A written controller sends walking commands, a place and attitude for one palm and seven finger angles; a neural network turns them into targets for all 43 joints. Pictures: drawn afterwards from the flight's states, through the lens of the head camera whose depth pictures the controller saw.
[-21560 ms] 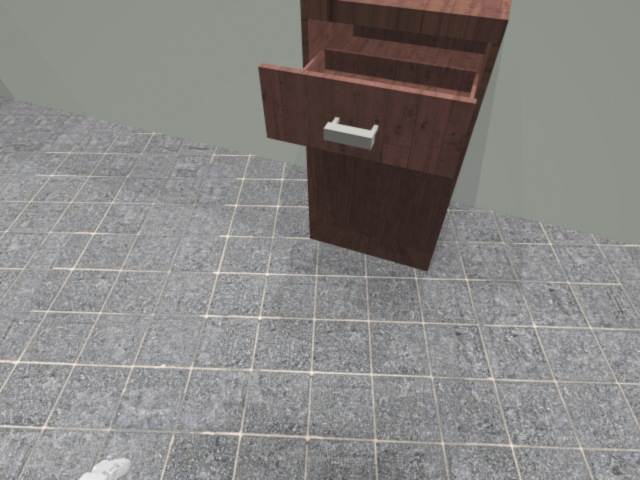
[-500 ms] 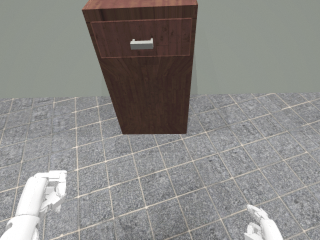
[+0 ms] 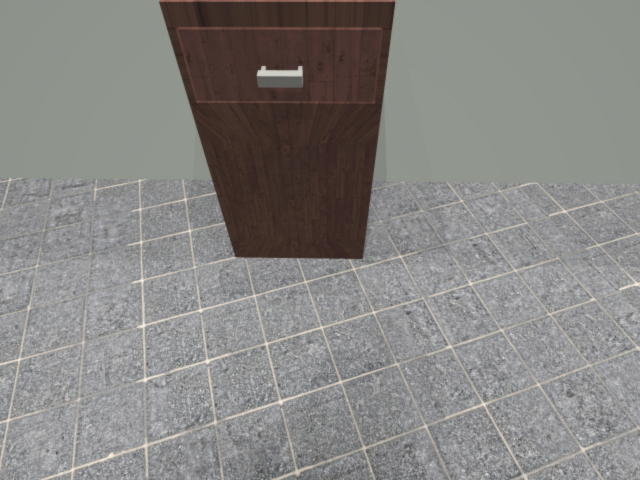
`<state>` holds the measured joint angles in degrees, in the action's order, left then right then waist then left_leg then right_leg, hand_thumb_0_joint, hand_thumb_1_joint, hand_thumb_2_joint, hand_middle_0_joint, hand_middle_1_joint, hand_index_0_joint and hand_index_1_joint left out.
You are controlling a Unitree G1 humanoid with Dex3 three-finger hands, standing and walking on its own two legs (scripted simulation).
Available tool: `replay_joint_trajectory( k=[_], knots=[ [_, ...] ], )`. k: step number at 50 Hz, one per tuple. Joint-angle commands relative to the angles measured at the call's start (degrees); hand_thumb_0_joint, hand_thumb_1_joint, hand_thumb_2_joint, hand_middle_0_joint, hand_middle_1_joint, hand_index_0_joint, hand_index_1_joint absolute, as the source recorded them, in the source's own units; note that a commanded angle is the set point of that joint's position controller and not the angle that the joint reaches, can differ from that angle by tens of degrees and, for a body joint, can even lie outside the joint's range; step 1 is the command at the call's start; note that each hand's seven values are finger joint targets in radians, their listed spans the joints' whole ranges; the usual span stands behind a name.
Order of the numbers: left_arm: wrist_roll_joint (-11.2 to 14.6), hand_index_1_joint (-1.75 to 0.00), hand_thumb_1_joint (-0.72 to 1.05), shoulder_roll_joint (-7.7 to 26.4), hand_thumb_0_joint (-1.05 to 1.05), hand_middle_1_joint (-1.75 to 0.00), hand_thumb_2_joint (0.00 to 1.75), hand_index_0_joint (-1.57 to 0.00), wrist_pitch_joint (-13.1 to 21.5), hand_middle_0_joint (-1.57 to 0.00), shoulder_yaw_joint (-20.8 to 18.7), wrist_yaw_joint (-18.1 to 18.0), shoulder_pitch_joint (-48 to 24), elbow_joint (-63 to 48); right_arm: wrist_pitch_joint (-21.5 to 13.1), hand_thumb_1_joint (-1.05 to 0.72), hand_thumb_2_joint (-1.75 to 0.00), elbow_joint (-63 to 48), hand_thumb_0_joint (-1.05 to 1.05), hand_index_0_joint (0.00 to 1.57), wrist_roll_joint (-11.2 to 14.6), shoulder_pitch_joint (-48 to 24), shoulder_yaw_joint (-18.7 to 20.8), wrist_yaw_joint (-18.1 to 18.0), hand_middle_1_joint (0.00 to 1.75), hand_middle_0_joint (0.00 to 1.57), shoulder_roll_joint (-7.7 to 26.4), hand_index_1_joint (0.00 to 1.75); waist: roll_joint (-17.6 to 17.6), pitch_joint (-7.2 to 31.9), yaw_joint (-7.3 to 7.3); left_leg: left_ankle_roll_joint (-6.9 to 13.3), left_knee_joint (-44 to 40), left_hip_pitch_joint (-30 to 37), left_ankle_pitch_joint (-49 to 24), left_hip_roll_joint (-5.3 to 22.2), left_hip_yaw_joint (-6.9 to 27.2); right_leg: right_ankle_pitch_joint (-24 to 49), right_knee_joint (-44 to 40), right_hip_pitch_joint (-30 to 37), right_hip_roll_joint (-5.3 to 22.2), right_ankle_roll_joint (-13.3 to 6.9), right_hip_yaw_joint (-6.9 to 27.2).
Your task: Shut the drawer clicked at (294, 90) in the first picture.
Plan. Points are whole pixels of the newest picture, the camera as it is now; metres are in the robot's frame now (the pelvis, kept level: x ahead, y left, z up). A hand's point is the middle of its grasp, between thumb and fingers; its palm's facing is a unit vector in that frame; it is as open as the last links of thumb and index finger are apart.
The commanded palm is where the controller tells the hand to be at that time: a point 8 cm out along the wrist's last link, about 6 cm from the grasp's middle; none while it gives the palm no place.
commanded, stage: let the arm hang, fingers relaxed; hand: left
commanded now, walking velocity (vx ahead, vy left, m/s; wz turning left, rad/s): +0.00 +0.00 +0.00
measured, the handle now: (281, 74) +0.96 +0.15 +0.01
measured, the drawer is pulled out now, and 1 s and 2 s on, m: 0.00 0.00 0.00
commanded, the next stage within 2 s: look to check the result in 0.50 s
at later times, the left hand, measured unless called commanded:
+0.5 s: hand out of the picture +0.10 +0.20 -0.16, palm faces -0.03 -0.96 -0.27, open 7.4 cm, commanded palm none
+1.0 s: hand out of the picture +0.11 +0.22 -0.15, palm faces -0.02 -0.94 -0.33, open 7.4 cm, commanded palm none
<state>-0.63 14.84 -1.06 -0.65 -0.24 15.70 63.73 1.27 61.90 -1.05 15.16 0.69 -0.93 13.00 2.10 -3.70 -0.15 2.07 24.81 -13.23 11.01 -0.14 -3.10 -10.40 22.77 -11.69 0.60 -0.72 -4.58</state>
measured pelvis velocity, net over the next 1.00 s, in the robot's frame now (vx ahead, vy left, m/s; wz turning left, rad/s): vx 0.04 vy -0.02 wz -0.01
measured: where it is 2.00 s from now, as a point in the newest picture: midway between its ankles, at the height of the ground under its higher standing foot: outside the picture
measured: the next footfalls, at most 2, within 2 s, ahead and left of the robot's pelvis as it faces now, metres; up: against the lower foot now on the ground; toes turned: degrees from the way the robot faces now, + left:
none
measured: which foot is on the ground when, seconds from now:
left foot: down 0.00-1.00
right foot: down 0.00-1.00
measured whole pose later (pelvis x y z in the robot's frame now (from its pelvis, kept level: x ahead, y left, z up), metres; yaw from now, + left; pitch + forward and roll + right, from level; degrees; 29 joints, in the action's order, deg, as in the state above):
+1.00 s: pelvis +0.04 -0.02 +0.01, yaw +0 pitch -1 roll +0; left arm -0.4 17.2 0.9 -1.1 0.0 6.2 66.1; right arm -0.1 64.9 -1.0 6.7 0.7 -1.1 17.7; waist 1.8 -2.9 -0.7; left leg 0.0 17.5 -6.5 10.2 0.9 -3.0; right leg -10.4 16.8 -5.7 -0.9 -2.1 -4.5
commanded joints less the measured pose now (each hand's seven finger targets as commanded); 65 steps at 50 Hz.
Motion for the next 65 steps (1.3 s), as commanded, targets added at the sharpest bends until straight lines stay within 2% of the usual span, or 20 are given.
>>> replay_joint_trajectory(
  k=[1, 6, 7, 10, 17, 21, 25, 32, 40, 55, 65],
  knots=[
    [-0.1, -0.3, 0.9, 7.9, 0.0, -0.3, 0.9, -0.2, 2.0, -0.2, -1.5, -0.7, -2.7, -1.9, -1.6, -0.9, -0.9, -1.7, 0.0, 0.2, 0.2, 0.1, 1.8, -0.6, 0.3, 0.2, 9.2, 0.3, -3.0, 1.1, -0.32, 0.9, -8.0, 0.1, 5.3, 7.1, 8.5, -6.5, -5.7, -1.1, 5.6, -2.6, 7.3],
    [-0.1, -0.3, 0.9, 8.4, 0.0, -0.3, 0.9, -0.2, 2.3, -0.2, -1.7, -0.8, -3.8, -1.0, -2.0, -0.9, -0.9, -0.3, 0.0, 0.2, 0.2, -0.7, 1.7, -0.6, 0.3, 0.2, 9.2, 0.3, -4.0, 2.2, -0.2, 0.8, -7.6, 1.7, 0.4, 7.0, 7.5, -3.5, -5.8, 0.0, 6.0, -2.4, 7.5],
    [-0.1, -0.3, 0.9, 8.7, 0.0, -0.3, 0.9, -0.2, 2.4, -0.2, -1.7, -0.9, -3.9, -1.1, -2.0, -0.9, -0.9, -0.3, 0.0, 0.2, 0.2, -1.0, 1.8, -0.5, 0.3, 0.2, 9.5, 0.3, -3.5, 2.9, -0.22, 0.7, -7.2, 2.5, -1.5, 7.0, 7.4, -2.0, -5.6, 0.3, 6.0, -2.4, 7.5],
    [-0.1, -0.3, 0.9, 8.7, 0.0, -0.3, 0.9, -0.2, 2.4, -0.2, -1.8, -0.9, -5.3, -0.9, -2.0, -0.9, -0.9, 0.4, 0.0, 0.2, 0.1, -1.9, 1.6, -0.5, 0.3, 0.2, 9.2, 0.3, -2.8, 1.5, -0.24, 0.5, -8.0, 2.1, -1.4, 7.1, 7.3, -2.1, -6.2, 0.3, 6.1, -2.2, 7.6],
    [-0.1, -0.3, 0.9, 9.9, 0.0, -0.3, 0.9, -0.2, 2.9, -0.2, -2.1, -0.9, -7.3, -1.3, -2.4, -0.9, -0.9, 0.5, 0.0, 0.2, 0.1, -4.3, 1.8, -0.5, 0.3, 0.2, 10.5, 0.3, -2.1, 3.4, -0.15, 0.1, -7.8, 4.0, -6.0, 7.2, 7.1, 3.2, -6.4, 2.5, 6.5, -2.1, 7.7],
    [0.0, -0.3, 0.9, 10.3, 0.0, -0.3, 0.9, -0.2, 3.1, -0.2, -2.3, -0.8, -8.7, -1.5, -2.5, -0.9, -0.9, 0.6, 0.0, 0.2, 0.1, -5.3, 1.8, -0.5, 0.3, 0.2, 11.1, 0.3, -0.5, 4.4, -0.35, -0.2, -8.3, 4.9, -7.6, 7.3, 7.1, 5.5, -6.6, 4.0, 6.8, -2.0, 7.6],
    [0.0, -0.3, 0.9, 10.7, 0.0, -0.3, 0.9, -0.2, 3.1, -0.2, -2.3, -0.7, -9.6, -1.5, -2.5, -0.9, -0.9, 0.5, 0.0, 0.2, 0.0, -6.2, 1.8, -0.6, 0.3, 0.2, 11.9, 0.3, -0.4, 4.5, -0.43, -0.4, -8.7, 5.3, -7.0, 7.5, 7.0, 4.7, -7.4, 4.2, 6.8, -2.0, 7.7],
    [0.0, -0.3, 0.9, 11.8, 0.0, -0.3, 0.9, -0.2, 3.3, -0.2, -2.4, -0.7, -10.1, -1.2, -2.5, -0.9, -0.9, 0.1, 0.0, 0.2, 0.1, -7.2, 1.9, -0.6, 0.3, 0.2, 13.4, 0.3, -2.0, 5.9, -0.55, -0.4, -8.4, 7.4, -9.3, 7.7, 6.8, 8.2, -7.7, 5.1, 7.0, -2.0, 7.7],
    [0.1, -0.3, 0.9, 12.7, 0.0, -0.3, 0.9, -0.2, 3.4, -0.2, -2.3, -0.6, -10.8, -0.8, -2.4, -0.9, -0.9, 0.3, 0.0, 0.2, 0.2, -8.0, 1.8, -0.6, 0.3, 0.2, 14.5, 0.3, -2.0, 5.8, -0.74, -0.6, -8.8, 8.4, -9.7, 8.0, 6.5, 9.6, -8.3, 5.4, 7.2, -1.9, 7.9],
    [0.1, -0.3, 0.9, 13.7, 0.0, -0.3, 0.9, -0.2, 3.5, -0.2, -2.3, -0.7, -11.3, -0.9, -2.4, -0.9, -0.9, 0.4, 0.0, 0.2, 0.2, -8.9, 1.6, -0.6, 0.3, 0.2, 15.1, 0.3, -1.9, 6.2, -0.67, -0.8, -9.2, 9.3, -11.2, 8.1, 6.3, 12.1, -8.5, 6.6, 7.2, -1.8, 7.9],
    [0.2, -0.3, 0.9, 13.7, 0.0, -0.3, 0.9, -0.2, 3.6, -0.2, -2.5, -0.9, -11.0, -1.1, -2.5, -0.9, -0.9, 0.2, 0.0, 0.2, 0.2, -8.6, 1.7, -0.8, 0.3, 0.2, 15.1, 0.3, -2.3, 6.9, -0.67, -0.9, -8.6, 10.1, -13.1, 8.1, 5.6, 17.2, -8.2, 7.9, 7.5, -1.4, 7.9]
  ],
)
